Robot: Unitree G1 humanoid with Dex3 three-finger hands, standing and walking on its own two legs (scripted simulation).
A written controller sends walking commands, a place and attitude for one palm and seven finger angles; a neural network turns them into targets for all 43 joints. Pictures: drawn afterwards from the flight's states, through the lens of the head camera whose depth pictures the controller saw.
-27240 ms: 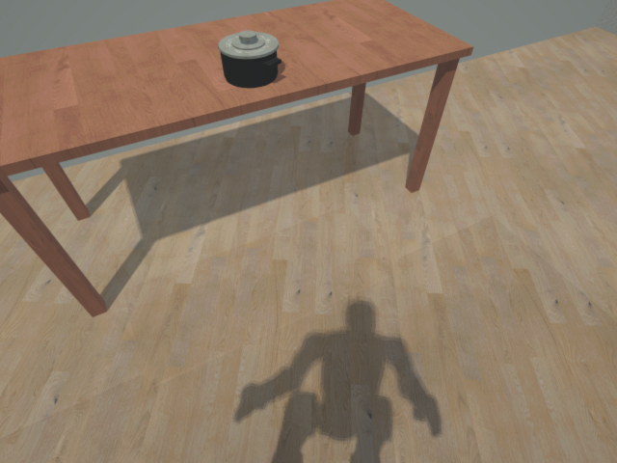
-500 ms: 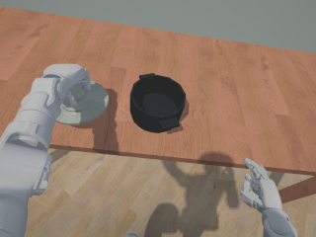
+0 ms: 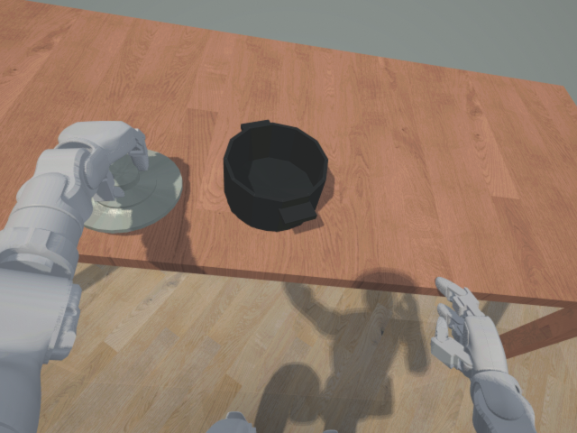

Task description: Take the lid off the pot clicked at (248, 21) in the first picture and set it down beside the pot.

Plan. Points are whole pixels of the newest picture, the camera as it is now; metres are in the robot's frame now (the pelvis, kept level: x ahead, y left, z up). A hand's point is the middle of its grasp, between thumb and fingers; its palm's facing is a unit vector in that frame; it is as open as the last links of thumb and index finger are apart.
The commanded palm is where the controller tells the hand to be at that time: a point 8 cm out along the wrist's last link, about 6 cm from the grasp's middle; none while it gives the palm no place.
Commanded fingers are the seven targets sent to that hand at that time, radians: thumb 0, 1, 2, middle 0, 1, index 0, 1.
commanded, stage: open the fingers wide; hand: left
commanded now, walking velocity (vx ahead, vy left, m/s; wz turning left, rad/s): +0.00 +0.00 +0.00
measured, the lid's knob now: (121, 176) +0.49 +0.26 +0.01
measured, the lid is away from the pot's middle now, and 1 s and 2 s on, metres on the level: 0.24 0.26 0.26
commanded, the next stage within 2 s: raise the empty hand in 1.08 s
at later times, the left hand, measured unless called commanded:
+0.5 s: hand (98, 197) +0.42 +0.27 +0.03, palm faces -0.40 -0.09 -0.91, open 8.2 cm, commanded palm +0.48 +0.26 +0.10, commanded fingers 0.00 0.10 0.93 -0.58 -0.78 -0.57 -0.77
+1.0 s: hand (106, 184) +0.45 +0.27 +0.04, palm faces -0.39 -0.09 -0.91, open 10.9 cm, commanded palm +0.48 +0.25 +0.10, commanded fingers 0.00 -0.12 0.88 -0.47 -0.64 -0.47 -0.64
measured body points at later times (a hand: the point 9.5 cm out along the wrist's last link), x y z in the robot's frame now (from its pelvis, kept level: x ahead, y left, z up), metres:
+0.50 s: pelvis -0.01 -0.01 +0.00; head +0.05 +0.04 +0.44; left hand +0.44 +0.28 +0.09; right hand +0.24 -0.26 +0.00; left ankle +0.03 +0.03 -0.70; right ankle -0.02 -0.17 -0.70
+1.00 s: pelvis -0.01 -0.01 +0.00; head +0.07 +0.04 +0.44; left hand +0.46 +0.27 +0.09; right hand +0.24 -0.26 +0.00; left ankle +0.03 +0.03 -0.70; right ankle -0.02 -0.17 -0.70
